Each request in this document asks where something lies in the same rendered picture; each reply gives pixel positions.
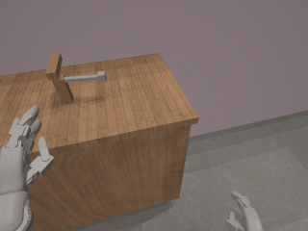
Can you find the tap lever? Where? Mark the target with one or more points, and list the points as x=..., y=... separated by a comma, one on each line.
x=100, y=76

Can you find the robot right hand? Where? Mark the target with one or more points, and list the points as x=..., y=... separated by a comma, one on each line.
x=248, y=218

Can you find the counter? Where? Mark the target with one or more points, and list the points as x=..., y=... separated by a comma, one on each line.
x=118, y=146

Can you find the robot left hand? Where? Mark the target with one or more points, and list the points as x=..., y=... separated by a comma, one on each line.
x=14, y=160

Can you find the robot left forearm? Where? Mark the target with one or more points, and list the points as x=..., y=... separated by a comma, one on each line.
x=15, y=213

